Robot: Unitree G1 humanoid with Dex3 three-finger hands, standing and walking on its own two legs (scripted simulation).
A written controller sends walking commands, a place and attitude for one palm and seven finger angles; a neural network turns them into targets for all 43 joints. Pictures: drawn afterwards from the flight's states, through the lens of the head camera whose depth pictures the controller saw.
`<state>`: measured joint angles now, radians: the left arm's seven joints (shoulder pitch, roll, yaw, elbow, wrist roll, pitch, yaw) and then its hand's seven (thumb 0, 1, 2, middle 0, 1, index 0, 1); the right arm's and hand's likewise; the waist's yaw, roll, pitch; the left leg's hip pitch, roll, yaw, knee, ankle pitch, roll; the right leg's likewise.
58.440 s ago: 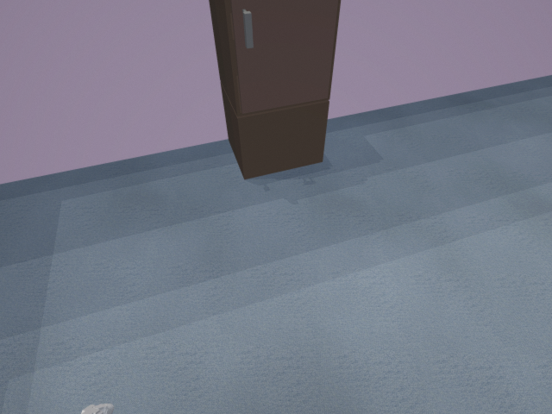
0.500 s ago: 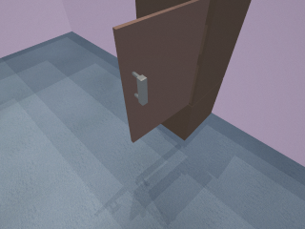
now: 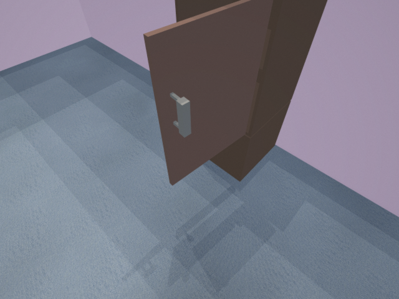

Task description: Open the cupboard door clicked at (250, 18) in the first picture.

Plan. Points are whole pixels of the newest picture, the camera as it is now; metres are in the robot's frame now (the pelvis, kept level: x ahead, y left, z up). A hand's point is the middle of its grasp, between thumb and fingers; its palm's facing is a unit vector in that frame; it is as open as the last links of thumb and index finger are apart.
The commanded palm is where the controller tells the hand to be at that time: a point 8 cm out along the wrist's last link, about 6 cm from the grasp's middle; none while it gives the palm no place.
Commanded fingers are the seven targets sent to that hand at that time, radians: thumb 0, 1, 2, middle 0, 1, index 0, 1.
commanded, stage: look to check the result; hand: left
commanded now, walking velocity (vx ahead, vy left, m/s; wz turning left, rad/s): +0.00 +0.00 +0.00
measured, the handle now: (179, 114) +0.58 +0.09 +0.02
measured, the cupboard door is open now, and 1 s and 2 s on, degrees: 84 84 84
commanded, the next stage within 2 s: stand and wait in 0.38 s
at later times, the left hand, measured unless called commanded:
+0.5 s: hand out of the picture +0.06 +0.21 -0.17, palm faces +0.00 -0.96 -0.27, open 7.4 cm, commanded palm none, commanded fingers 0.00 0.90 0.90 -0.20 -0.30 -0.20 -0.30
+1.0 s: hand out of the picture +0.07 +0.22 -0.16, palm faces -0.01 -0.96 -0.29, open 7.4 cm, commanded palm none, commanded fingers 0.00 0.90 0.90 -0.20 -0.30 -0.20 -0.30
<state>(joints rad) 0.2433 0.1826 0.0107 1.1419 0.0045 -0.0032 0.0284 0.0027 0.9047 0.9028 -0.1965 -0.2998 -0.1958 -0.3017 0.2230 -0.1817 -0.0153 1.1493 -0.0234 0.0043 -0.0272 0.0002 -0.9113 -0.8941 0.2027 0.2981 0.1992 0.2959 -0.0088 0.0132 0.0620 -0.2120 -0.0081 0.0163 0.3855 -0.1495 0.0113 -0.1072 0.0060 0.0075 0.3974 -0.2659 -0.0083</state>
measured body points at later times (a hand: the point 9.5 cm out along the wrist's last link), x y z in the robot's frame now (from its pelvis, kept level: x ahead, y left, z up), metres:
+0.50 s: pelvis +0.01 +0.00 +0.00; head +0.03 -0.01 +0.45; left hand +0.06 +0.26 -0.14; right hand +0.06 -0.27 -0.15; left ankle +0.04 +0.11 -0.74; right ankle -0.03 -0.11 -0.74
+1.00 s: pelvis +0.02 -0.01 +0.00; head +0.04 -0.01 +0.45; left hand +0.07 +0.27 -0.14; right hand +0.07 -0.28 -0.15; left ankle +0.04 +0.11 -0.74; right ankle -0.03 -0.11 -0.74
